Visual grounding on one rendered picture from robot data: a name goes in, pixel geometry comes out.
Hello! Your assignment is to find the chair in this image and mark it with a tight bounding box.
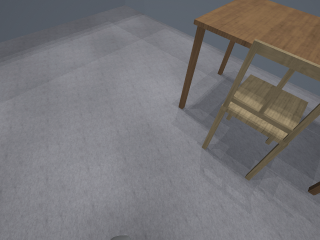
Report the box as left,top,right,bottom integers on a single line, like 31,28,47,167
202,39,320,181

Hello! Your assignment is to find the table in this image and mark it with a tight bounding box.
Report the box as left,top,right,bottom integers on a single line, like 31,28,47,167
178,0,320,195

